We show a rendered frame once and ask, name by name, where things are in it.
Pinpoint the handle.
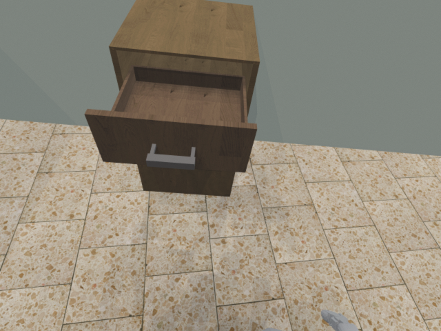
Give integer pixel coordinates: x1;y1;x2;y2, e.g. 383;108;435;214
146;144;196;170

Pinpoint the cabinet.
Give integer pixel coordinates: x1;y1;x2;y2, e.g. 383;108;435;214
109;0;260;197

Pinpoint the drawer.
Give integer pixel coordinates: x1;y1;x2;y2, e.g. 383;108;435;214
84;65;257;172

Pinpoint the right robot hand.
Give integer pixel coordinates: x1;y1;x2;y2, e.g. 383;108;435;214
321;310;359;331

